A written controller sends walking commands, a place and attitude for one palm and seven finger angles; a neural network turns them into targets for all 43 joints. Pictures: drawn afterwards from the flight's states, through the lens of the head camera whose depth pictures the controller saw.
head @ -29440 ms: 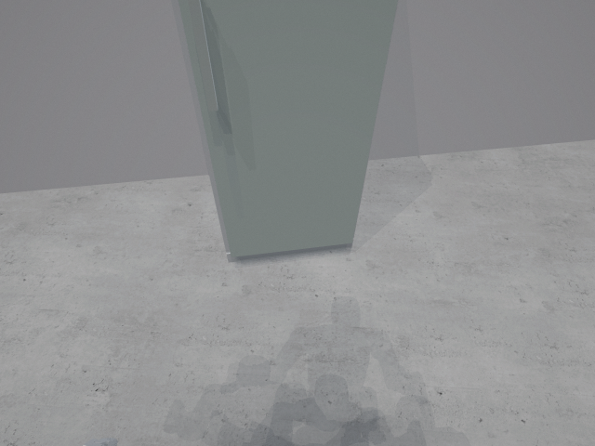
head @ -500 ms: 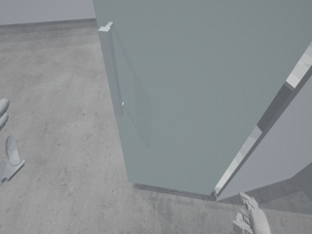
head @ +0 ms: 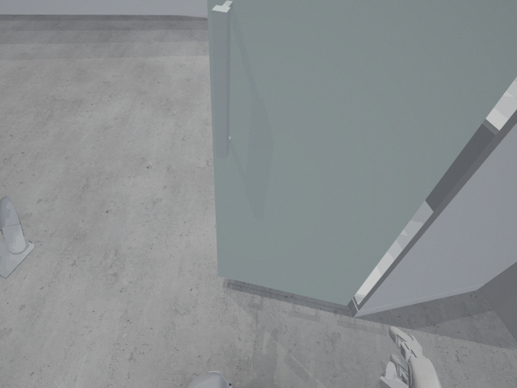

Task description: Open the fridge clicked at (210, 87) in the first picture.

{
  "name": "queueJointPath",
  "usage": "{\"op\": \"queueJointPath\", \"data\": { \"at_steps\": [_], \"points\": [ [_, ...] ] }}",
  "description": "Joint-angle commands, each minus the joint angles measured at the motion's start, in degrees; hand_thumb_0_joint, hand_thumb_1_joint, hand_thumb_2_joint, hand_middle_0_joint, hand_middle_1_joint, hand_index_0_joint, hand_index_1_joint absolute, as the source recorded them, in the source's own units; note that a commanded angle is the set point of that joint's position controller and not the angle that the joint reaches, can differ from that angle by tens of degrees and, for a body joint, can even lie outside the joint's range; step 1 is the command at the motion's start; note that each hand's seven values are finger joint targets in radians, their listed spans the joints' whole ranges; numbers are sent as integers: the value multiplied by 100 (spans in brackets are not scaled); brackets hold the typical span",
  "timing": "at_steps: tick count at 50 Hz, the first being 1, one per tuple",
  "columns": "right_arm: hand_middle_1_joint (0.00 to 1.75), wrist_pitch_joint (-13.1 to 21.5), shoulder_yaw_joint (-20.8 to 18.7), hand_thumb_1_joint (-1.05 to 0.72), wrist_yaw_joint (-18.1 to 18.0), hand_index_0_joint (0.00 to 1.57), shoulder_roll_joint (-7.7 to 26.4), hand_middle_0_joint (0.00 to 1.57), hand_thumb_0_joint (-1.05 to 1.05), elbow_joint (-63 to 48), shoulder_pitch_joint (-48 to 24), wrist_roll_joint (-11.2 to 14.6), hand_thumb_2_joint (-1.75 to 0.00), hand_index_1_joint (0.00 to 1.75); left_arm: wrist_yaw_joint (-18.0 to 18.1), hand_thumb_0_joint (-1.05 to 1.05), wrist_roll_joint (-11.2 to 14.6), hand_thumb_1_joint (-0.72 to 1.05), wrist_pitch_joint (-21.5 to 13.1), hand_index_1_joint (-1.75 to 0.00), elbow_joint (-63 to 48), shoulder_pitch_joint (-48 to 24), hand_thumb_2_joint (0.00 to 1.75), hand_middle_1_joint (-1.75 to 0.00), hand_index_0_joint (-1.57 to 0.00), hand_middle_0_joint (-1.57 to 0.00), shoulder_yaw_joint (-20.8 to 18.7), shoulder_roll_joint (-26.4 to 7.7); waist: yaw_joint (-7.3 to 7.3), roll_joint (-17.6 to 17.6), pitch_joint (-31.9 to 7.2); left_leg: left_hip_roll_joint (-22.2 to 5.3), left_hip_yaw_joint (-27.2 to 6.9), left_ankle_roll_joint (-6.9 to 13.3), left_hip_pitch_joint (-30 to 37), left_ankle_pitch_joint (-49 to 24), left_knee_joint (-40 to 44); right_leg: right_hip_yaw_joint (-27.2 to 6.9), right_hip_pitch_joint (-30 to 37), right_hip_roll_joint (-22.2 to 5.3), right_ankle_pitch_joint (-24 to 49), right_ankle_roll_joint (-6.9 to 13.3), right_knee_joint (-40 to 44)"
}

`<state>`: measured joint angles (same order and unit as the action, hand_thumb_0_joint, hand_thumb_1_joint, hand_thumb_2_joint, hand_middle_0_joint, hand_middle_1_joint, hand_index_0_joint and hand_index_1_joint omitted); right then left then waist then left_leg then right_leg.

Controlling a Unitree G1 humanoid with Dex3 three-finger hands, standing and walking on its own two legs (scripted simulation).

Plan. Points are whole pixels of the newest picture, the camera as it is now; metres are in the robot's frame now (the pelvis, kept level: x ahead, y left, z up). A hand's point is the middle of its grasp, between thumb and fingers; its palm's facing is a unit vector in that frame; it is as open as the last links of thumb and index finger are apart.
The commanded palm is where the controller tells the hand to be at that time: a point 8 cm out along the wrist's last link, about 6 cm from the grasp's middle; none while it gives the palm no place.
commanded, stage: step back with the hand held close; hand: left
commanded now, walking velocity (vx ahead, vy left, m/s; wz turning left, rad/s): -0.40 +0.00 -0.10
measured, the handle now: (225, 90) +0.58 +0.10 +0.16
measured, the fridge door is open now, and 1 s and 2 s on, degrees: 65 65 65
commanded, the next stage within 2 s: stop stepping back and stand still in 0.40 s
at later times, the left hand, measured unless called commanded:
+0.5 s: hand out of the picture +0.11 +0.27 +0.19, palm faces +0.33 -0.83 -0.44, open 7.4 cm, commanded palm +0.06 +0.31 +0.20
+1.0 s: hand out of the picture +0.02 +0.31 +0.20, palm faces +0.36 -0.85 -0.39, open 7.4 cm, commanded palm -0.01 +0.34 +0.20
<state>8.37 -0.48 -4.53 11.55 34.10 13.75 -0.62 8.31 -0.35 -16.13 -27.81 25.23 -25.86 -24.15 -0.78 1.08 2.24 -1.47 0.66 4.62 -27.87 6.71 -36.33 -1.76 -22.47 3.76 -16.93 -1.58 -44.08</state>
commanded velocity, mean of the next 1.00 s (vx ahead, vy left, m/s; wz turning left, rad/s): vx -0.07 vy -0.03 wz -0.01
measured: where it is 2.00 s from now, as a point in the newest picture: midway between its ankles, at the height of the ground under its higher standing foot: outside the picture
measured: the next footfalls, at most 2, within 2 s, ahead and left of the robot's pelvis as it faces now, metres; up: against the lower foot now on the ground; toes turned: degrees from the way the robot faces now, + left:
right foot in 0.10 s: -0.03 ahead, -0.14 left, +0.00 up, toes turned +1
right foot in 0.52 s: -0.17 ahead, -0.10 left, +0.00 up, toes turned -7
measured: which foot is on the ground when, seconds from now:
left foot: down 0.00-0.52, up 0.54-0.62, down 0.64-0.84, up 0.86-1.00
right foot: up 0.00-0.08, down 0.10-0.28, up 0.30-0.50, down 0.52-1.00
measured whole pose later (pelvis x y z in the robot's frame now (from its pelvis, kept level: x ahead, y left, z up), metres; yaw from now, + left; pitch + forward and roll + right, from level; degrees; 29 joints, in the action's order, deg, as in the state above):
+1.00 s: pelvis -0.20 +0.07 +0.02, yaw -10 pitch -1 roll +0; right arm 5.7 0.1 -4.1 12.2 40.0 18.4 -1.4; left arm 9.0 1.0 -11.9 -26.7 29.6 -23.7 -24.7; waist 1.9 -3.4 -5.3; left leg -1.7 2.8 0.2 -27.9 21.2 -50.6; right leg 3.8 -12.3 0.5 -16.5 3.6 -28.7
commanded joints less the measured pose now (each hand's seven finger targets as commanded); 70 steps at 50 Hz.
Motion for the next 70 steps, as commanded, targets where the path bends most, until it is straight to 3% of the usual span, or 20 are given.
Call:
{"op": "queueJointPath", "data": {
  "at_steps": [1, 5, 8, 12, 15, 21, 23, 26, 28, 31, 34, 40, 43, 51, 53, 55, 62, 64, 65, 70],
  "points": [
    [30, 385, -364, -90, 56, 20, 872, 20, 0, -866, -630, -34, -90, 30, 3, 0, 130, 90, -411, -30, -1179, 297, 90, -30, -20, -20, -756, -807, 195, 1227, -616, -1407, -1434, 250, -1107, 3211, 2416, 218, 1710, 110, -685, 190, 234],
    [30, 322, -268, -90, 69, 20, 637, 20, 0, -599, -635, -75, -90, 30, -4, 0, 286, 90, -520, -30, -1193, -224, 90, -30, -20, -20, -536, -1007, 87, 44, -679, -566, -408, -511, 1196, 1162, 837, -1239, -87, -1007, -15, 700, 2636],
    [30, 267, -329, -90, -52, 20, 625, 20, 0, -510, -719, 24, -90, 30, 97, 0, 196, 90, -373, -30, -1230, -785, 90, -30, -20, -20, -332, -1177, 45, -1064, -1360, -4, 108, -568, 2244, 387, -395, -1225, -479, -1535, 2259, 555, 2545],
    [30, 26, -240, -90, -120, 20, 719, 20, 0, -701, -817, 5, -90, 30, 29, 0, 199, 90, -214, -30, -1011, -313, 90, -30, -20, -20, -441, -1168, 55, 181, -836, -451, -345, -341, 1784, -1057, 1043, -393, -21, -508, 2023, 106, 1894],
    [30, 143, -344, -90, -68, 20, 890, 20, 0, -916, -935, -122, -90, 30, -77, 0, 259, 90, -305, -30, -1410, 34, 90, -30, -20, -20, -803, -1243, 245, 1524, -1442, -1776, -2012, 211, 311, 1568, 3143, -40, 1543, 306, -792, 76, -465],
    [30, 213, -328, -90, 107, 20, 742, 20, 0, -791, -760, -71, -90, 30, -20, 0, 502, 90, -113, -30, -1543, 581, 90, -30, -20, -20, -532, -959, 237, 1464, -1465, -1121, -771, -484, 708, 2015, 3154, 598, 1600, 244, -1242, 382, 1274],
    [30, 114, -331, -90, 97, 20, 712, 20, 0, -700, -598, -107, -90, 30, 1, 0, 500, 90, -114, -30, -1565, 475, 90, -30, -20, -20, -552, -1138, 169, 890, -1436, -763, -397, -748, 1334, 1276, 2280, 259, 1264, -174, -711, 484, 2702],
    [30, 80, -158, -90, 22, 20, 590, 20, 0, -567, -562, -187, -90, 30, 150, 0, 368, 90, -229, -30, -1601, -326, 90, -30, -20, -20, -757, -1686, 77, -783, -944, 3, 150, -741, 2251, 941, -842, -959, -967, -2120, 800, 1059, 3493],
    [30, 140, -322, -90, -29, 20, 776, 20, 0, -528, -567, -13, -90, 30, 52, 0, 342, 90, 85, -30, -1054, -537, 90, -30, -20, -20, -180, -1081, 27, -1343, -787, 143, -194, -676, 2074, 1155, -1523, -618, -1248, -1750, -867, 1077, 3089],
    [30, 170, -140, -90, -168, 20, 892, 20, 0, -506, -650, 38, -90, 30, 46, 0, 279, 90, 257, -30, -835, -706, 90, -30, -20, -20, -163, -983, -42, 912, -11, -388, -842, -410, 1509, 1077, 1322, 115, -594, -627, -822, 373, 1810],
    [30, 390, -97, -90, -162, 20, 807, 20, 0, -571, -617, -42, -90, 30, 87, 0, 260, 90, 84, -30, -1279, -661, 90, -30, -20, -20, -489, -1264, 97, 1683, -513, -1214, -2720, -702, 744, 4248, 3781, 192, 611, 262, -1310, 241, 254],
    [30, 274, -157, -90, 83, 20, 709, 20, 0, -785, -535, -124, -90, 30, 16, 0, 240, 90, 313, -30, -1630, 929, 90, -30, -20, -20, -436, -1088, 230, 762, -1076, -204, -364, -878, -40, 2617, 2323, 552, 2672, 54, -860, 514, 2203],
    [30, 41, -246, -90, 68, 20, 806, 20, 0, -602, -430, -198, -90, 30, 117, 0, 302, 90, 294, -30, -1638, 268, 90, -30, -20, -20, -956, -1444, 146, -1024, -519, 249, -61, -615, -452, 1557, -2373, -2365, 327, -2568, -2021, 1758, 3736],
    [30, 196, -127, -90, -176, 20, 729, 20, 0, -329, -388, -68, -90, 30, 226, 0, 113, 90, 257, -30, -528, -1041, 90, -30, -20, -20, 66, -756, -93, -113, -19, -58, 590, -345, 1478, 1716, 360, -165, -491, -1368, -2579, 910, 2229],
    [30, 301, -197, -90, -210, 20, 987, 20, 0, -537, -385, -12, -90, 30, 213, 0, 191, 90, 183, -30, -1123, -1088, 90, -30, -20, -20, -20, -863, -121, 1669, 103, -1460, -2182, 272, 1808, 2748, 2171, 594, -1161, -290, -1708, 286, -269],
    [30, 321, -202, -90, -52, 20, 809, 20, 0, -513, -526, -52, -90, 30, 101, 0, 220, 90, 69, -30, -1382, -745, 90, -30, -20, -20, -357, -1151, -69, 1426, -117, -1884, -3039, 397, 759, 4136, 3133, 170, -576, -197, -1313, 215, -1743],
    [30, 87, -197, -90, 91, 20, 700, 20, 0, -688, -469, -96, -90, 30, 175, 0, 182, 90, 316, -30, -1213, 652, 90, -30, -20, -20, -685, -1124, 127, 868, -469, -860, -404, -267, -781, 3302, 1641, 634, 2366, -181, -1033, 455, 1535],
    [30, 24, -194, -90, 85, 20, 579, 20, 0, -745, -425, -64, -90, 30, 178, 0, 223, 90, 386, -30, -1079, 342, 90, -30, -20, -20, -720, -1240, 106, -985, -379, -4, 231, -474, -1007, 2031, -1279, -2292, 1597, -1928, -1628, 1282, 3159],
    [30, 110, -164, -90, 62, 20, 611, 20, 0, -647, -394, -69, -90, 30, 238, 0, 257, 90, 275, -30, -1152, -170, 90, -30, -20, -20, -810, -1389, 87, -1021, -366, -30, 80, -533, -973, 1878, -2103, -2668, 1386, -2408, -794, 1518, 3290],
    [30, 223, -47, -90, -6, 20, 572, 20, 0, -354, -417, -30, -90, 30, 208, 0, 167, 90, 196, -30, -309, -279, 90, -30, -20, -20, -243, -822, 52, -764, -167, -131, 231, -492, 192, 1315, -1003, -942, 729, -1794, 397, 1035, 2747]
  ]
}}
